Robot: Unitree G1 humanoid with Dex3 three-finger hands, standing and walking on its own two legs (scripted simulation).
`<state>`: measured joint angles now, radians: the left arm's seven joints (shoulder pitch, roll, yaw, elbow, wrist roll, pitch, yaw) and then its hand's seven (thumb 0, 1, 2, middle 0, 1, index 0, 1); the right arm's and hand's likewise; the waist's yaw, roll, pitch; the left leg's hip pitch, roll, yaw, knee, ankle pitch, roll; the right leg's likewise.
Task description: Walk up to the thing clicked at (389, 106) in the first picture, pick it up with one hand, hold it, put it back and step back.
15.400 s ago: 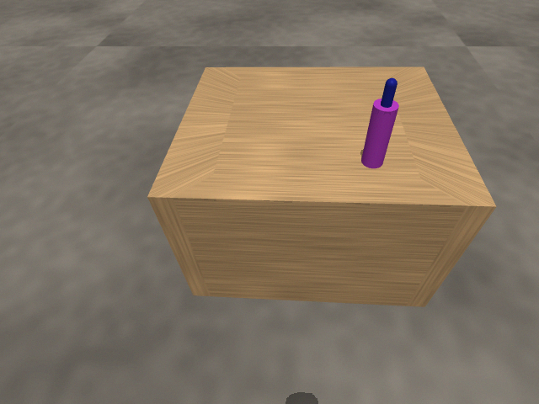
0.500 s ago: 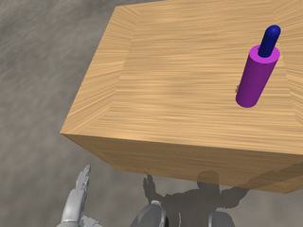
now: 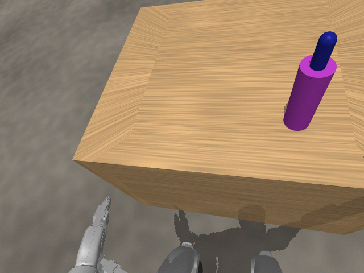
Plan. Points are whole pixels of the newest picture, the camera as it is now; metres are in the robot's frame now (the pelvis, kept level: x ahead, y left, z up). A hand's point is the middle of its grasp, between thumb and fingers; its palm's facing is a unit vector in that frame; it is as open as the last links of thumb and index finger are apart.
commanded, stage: go down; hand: right
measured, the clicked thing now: (309, 87) +0.52 -0.18 +0.04
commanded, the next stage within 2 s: approach in 0.38 s
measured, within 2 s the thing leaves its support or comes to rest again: neither
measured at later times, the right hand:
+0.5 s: hand out of the picture +0.46 -0.37 +0.10, palm faces +0.18 +0.98 +0.02, open 17.5 cm
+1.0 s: hand (341, 110) +0.50 -0.26 -0.02, palm faces +0.07 +1.00 +0.06, open 17.3 cm
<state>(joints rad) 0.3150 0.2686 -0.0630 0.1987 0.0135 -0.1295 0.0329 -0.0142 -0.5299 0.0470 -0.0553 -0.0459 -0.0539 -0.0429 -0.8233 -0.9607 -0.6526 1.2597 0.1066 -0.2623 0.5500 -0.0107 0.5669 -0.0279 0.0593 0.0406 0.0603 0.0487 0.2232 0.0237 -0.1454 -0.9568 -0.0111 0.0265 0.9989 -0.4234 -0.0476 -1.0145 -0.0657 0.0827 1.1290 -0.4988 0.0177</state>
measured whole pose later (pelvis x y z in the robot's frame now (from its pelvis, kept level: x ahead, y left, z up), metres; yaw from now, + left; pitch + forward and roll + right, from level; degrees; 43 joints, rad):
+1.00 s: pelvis -0.01 +0.01 -0.04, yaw +1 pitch +27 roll +5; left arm 0.33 0.27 0.00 0.02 0.06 -0.14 -0.01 -0.01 -0.52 0.03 -0.07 -0.05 -0.07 -0.05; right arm -0.84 -0.76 -0.60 1.26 0.07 -0.41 0.39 -0.01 0.49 -0.04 0.06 0.04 0.06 0.04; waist 0.31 0.03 -0.13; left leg -1.17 -0.02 0.03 1.18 -0.47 -0.04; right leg -1.22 -0.07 0.09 1.29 -0.54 0.03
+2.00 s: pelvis -0.01 +0.02 -0.04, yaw +1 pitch +26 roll +5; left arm 0.38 0.23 0.02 -0.12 0.07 -0.02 -0.04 -0.01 -0.54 0.05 -0.06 -0.05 -0.05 -0.05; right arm -0.89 -0.58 -0.50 1.21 -0.03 -0.43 0.08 -0.01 0.48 -0.11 0.45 0.26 0.45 0.27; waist 0.32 0.00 -0.15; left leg -1.18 -0.02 0.02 1.22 -0.49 -0.03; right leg -1.22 -0.07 0.09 1.31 -0.56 0.04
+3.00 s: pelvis +0.00 +0.01 -0.02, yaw +1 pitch +24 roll +4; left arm 0.32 0.24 0.01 -0.01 0.07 0.01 -0.02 -0.01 -0.54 0.06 -0.06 -0.05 -0.06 -0.05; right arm -0.83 -0.54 -0.46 1.17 -0.02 -0.36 0.06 0.00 0.24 -1.09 0.81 1.00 0.79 0.99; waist 0.30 0.01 -0.15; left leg -1.07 -0.02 0.01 1.12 -0.47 -0.04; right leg -1.10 -0.08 0.07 1.21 -0.54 0.03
